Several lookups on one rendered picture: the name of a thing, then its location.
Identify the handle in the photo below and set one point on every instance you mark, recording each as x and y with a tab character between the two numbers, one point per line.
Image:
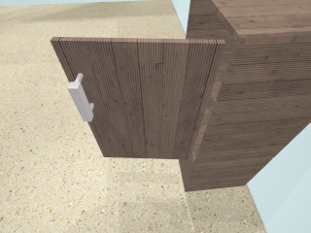
79	97

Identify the cupboard door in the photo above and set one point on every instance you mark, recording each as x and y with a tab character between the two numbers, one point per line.
149	94

